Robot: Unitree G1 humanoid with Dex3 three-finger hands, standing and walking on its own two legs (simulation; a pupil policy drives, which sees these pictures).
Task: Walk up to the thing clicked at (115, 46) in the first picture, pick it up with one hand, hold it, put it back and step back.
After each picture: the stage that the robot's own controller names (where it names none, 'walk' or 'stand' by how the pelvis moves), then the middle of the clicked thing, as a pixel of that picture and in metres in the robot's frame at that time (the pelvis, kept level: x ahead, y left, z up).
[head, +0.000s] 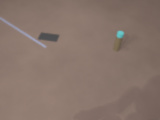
stand; (118, 41) +1.32 -0.41 -0.65
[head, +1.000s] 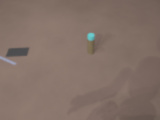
walk; (91, 44) +1.22 -0.02 -0.62
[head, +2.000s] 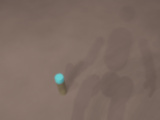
walk; (61, 85) +0.71 +0.23 -0.65
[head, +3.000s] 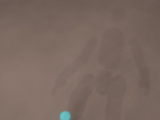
walk; out of the picture +0.42 +0.12 -0.64
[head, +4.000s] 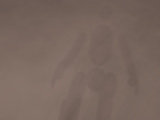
stand; out of the picture +0.35 +0.14 -0.65
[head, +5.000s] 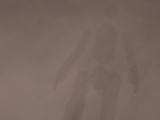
stand; out of the picture +0.33 +0.12 -0.66
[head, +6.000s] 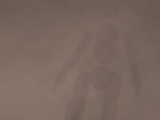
stand; out of the picture +0.34 +0.13 -0.66
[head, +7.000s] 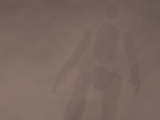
stand; out of the picture +0.33 +0.13 -0.66
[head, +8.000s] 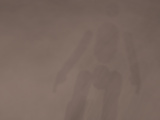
stand; out of the picture +0.32 +0.13 -0.66
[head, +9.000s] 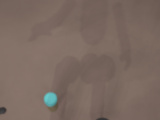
go down; (51, 103) +0.37 +0.13 -0.52
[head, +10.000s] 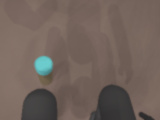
go down; (45, 72) +0.43 +0.13 -0.29
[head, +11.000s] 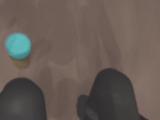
close in; (20, 54) +0.43 +0.15 -0.21
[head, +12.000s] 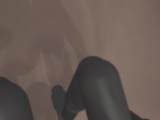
close; out of the picture +0.43 +0.18 -0.17
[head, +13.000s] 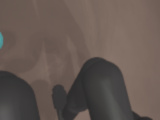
lift; out of the picture +0.39 +0.19 -0.17
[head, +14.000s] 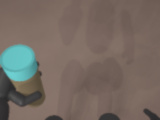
lift; (28, 82) +0.32 +0.16 +0.04
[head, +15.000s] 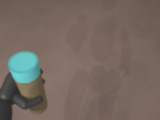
hold; (32, 87) +0.30 +0.16 +0.05
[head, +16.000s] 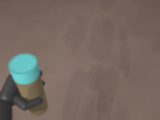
hold; (32, 89) +0.30 +0.17 +0.04
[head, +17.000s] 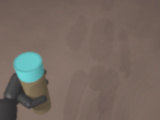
crouch; (36, 87) +0.31 +0.15 +0.04
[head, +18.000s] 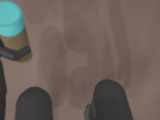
crouch; (16, 39) +0.46 +0.16 -0.05
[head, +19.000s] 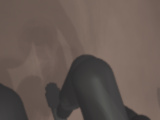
lower; out of the picture +0.46 +0.23 -0.18
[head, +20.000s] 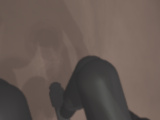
lower; out of the picture +0.45 +0.22 -0.17
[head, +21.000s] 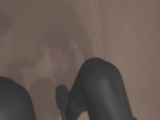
lower; out of the picture +0.45 +0.21 -0.16
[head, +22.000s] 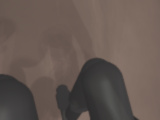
lower; out of the picture +0.43 +0.21 -0.16
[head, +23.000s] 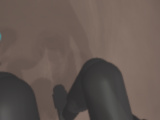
loosen; out of the picture +0.40 +0.19 -0.17
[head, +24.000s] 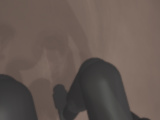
withdraw; out of the picture +0.42 +0.19 -0.17
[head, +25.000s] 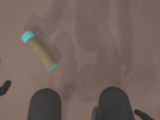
walk; (39, 50) +0.56 +0.20 -0.43
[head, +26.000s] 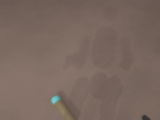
stand; (63, 110) +0.54 +0.11 -0.68
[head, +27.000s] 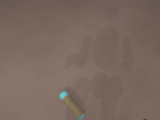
stand; (71, 105) +0.59 +0.06 -0.69
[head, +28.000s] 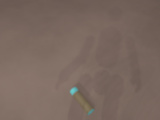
stand; (81, 100) +0.65 -0.01 -0.72
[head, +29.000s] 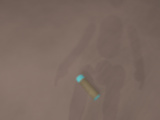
walk; (87, 87) +0.71 -0.07 -0.74
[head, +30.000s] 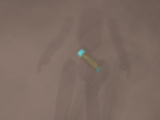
walk; (89, 60) +0.90 -0.16 -0.73
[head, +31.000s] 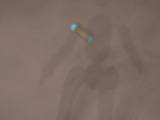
walk; (81, 33) +1.21 +0.01 -0.70
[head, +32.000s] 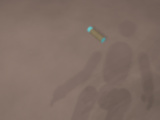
stand; (96, 34) +1.46 -0.11 -0.72
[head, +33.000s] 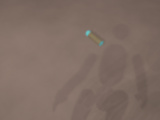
stand; (94, 38) +1.49 -0.15 -0.75
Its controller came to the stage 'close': yes
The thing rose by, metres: 0.70
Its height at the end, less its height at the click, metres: -0.09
